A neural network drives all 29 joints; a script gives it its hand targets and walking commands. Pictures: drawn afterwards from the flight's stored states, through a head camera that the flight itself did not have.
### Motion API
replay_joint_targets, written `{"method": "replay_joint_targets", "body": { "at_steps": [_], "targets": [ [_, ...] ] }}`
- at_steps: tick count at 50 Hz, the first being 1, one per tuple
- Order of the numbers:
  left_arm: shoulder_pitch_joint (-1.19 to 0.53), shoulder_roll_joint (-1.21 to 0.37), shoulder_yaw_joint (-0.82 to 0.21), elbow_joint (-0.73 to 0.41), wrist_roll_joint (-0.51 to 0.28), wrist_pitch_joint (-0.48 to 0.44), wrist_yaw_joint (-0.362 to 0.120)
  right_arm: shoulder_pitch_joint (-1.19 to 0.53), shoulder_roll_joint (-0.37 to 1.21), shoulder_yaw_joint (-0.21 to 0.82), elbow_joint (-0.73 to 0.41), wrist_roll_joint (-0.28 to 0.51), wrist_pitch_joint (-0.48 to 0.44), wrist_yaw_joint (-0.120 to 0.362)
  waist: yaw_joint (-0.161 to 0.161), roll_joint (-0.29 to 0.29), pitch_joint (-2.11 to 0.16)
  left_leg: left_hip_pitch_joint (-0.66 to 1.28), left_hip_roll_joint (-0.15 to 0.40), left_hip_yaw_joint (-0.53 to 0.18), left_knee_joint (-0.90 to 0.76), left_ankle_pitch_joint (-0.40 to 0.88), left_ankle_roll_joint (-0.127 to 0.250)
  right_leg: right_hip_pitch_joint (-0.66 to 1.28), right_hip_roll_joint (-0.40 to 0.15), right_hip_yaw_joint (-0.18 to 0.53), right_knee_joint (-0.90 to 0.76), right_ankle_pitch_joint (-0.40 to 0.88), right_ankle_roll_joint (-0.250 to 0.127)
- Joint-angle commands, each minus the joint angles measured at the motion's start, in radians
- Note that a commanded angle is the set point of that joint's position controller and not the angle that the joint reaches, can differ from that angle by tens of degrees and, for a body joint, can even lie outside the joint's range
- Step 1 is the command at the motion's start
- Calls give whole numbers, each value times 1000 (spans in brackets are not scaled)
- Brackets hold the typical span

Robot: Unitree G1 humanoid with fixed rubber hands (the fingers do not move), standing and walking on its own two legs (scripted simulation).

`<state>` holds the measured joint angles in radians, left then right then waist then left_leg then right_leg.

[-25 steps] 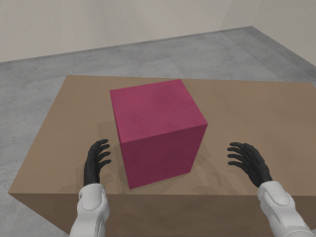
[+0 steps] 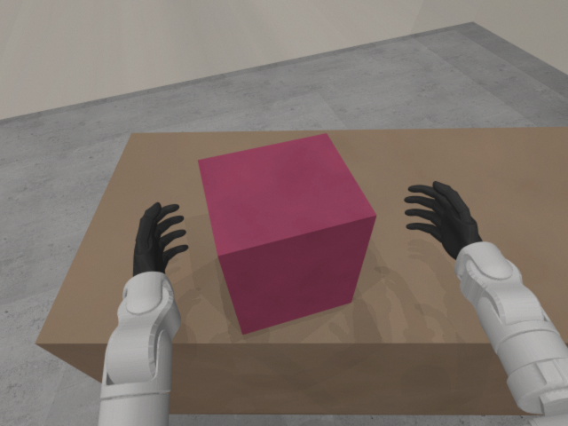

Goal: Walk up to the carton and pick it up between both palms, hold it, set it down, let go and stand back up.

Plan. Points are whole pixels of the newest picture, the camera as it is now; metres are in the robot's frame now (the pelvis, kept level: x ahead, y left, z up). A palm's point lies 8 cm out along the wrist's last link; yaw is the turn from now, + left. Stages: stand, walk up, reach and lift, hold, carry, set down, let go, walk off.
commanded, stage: reach and lift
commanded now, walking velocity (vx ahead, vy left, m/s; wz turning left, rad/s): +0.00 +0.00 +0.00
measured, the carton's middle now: (282, 238) +0.41 +0.07 +0.00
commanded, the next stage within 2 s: none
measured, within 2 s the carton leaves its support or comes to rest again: neither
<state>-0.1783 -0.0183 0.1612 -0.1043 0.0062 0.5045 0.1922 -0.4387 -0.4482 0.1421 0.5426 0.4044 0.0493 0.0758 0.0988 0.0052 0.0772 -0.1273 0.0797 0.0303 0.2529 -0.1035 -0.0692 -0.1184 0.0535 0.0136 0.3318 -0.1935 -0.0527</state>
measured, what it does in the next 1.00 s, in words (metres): stands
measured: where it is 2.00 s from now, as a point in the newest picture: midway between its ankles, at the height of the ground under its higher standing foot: outside the picture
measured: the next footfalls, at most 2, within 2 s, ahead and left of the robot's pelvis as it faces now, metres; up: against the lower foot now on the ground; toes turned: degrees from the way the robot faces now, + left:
none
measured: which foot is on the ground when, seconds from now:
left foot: down 0.00-1.00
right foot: down 0.00-1.00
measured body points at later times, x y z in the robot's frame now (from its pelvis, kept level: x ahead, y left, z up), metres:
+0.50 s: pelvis -0.02 +0.00 +0.00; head +0.02 -0.02 +0.44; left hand +0.34 +0.23 +0.15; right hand +0.45 -0.16 +0.13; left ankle +0.02 +0.17 -0.75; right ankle -0.01 -0.08 -0.75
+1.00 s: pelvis +0.00 +0.01 +0.00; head +0.07 -0.01 +0.44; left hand +0.40 +0.25 +0.18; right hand +0.51 -0.14 +0.18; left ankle +0.02 +0.17 -0.75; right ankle -0.01 -0.08 -0.75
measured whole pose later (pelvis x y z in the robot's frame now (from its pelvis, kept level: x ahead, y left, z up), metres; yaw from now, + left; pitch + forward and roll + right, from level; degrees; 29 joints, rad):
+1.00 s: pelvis +0.00 +0.01 +0.00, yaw +1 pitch +9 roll -1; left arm -0.78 0.12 0.19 0.18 -0.09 0.68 0.22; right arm -1.07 -0.56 0.16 0.88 0.49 0.26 0.09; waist 0.17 0.06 -0.03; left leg -0.38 0.08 0.01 0.33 -0.11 -0.06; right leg -0.33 0.06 0.00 0.32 -0.16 -0.04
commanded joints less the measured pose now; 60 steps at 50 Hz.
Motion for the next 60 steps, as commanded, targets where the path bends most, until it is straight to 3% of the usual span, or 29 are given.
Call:
{"method": "replay_joint_targets", "body": {
  "at_steps": [1,4,7,10,17,21,25,31,36,39,44,46,50,55,60],
  "targets": [
    [-281,74,14,-196,1,27,-1,-399,-186,-73,-148,14,23,-17,-2,-78,-461,194,-92,15,42,253,49,80,-9,41,-5,538,71],
    [-338,86,8,-175,-12,65,-2,-447,-190,-76,-100,25,67,-16,-4,-41,-469,210,-88,13,49,250,43,34,-11,37,-16,494,68],
    [-411,92,-7,-160,-24,104,6,-501,-206,-93,-36,23,107,-6,-5,-2,-469,236,-80,12,60,219,34,-53,2,19,-34,364,58],
    [-497,115,-2,-136,-37,130,20,-579,-205,-94,2,25,132,5,16,8,-486,213,-74,17,71,185,39,-79,1,15,-33,284,51],
    [-666,169,49,11,-52,158,38,-790,-201,-72,60,22,163,8,78,-76,-494,61,-78,26,70,106,67,-28,-9,33,-10,251,73],
    [-729,179,57,127,-72,153,37,-849,-194,-48,131,27,182,16,94,-115,-472,6,-77,28,61,60,70,-12,-11,37,-16,199,78],
    [-861,205,42,198,-105,123,44,-947,-204,-50,182,26,185,26,83,-123,-519,-24,-79,25,67,23,65,-36,-12,26,-17,153,82],
    [-943,235,17,184,-137,90,57,-1013,-237,-84,188,19,170,28,48,-84,-707,29,-82,16,111,143,47,-36,-2,0,11,300,84],
    [-960,244,22,164,-123,110,51,-1035,-275,-87,221,36,174,21,36,-50,-794,60,-77,8,135,270,26,6,12,-17,33,448,86],
    [-962,246,24,149,-114,127,47,-1053,-282,-62,232,57,181,23,46,-40,-813,81,-73,8,145,326,16,27,20,-27,31,504,85],
    [-966,268,46,122,-105,143,40,-1099,-281,-29,173,91,182,15,74,-71,-846,52,-77,13,145,387,18,96,21,-26,47,633,95],
    [-945,259,50,166,-94,153,30,-1089,-284,-24,219,87,191,16,67,-85,-796,29,-74,13,128,370,19,105,19,-26,42,626,96],
    [-898,226,57,237,-74,150,15,-1040,-245,-3,309,79,196,30,83,-95,-720,45,-71,18,110,370,17,87,22,-30,12,590,87],
    [-882,201,76,277,-38,92,-8,-1028,-182,-10,330,51,158,39,92,-109,-688,12,-81,26,102,351,24,118,13,-21,8,599,90],
    [-883,187,85,307,-10,-29,-15,-1047,-130,-50,286,-17,74,29,99,-124,-753,-99,-98,46,96,334,31,208,-10,0,53,704,101]
  ]
}}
